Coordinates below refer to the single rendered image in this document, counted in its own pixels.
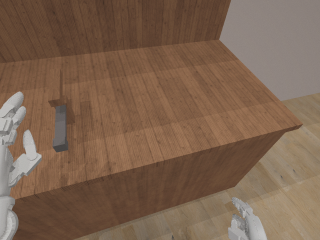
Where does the left robot forearm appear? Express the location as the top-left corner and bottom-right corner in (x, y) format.
(0, 196), (19, 240)

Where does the tap lever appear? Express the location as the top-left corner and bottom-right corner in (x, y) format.
(52, 104), (69, 153)

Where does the robot left hand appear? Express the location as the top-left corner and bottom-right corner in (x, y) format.
(0, 91), (42, 197)

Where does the counter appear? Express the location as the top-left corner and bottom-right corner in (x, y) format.
(0, 0), (303, 240)

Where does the robot right hand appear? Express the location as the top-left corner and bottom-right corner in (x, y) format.
(228, 197), (267, 240)

